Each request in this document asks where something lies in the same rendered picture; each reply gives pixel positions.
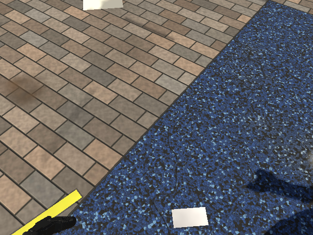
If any robot left hand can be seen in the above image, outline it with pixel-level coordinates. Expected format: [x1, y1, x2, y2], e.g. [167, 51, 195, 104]
[22, 215, 76, 235]

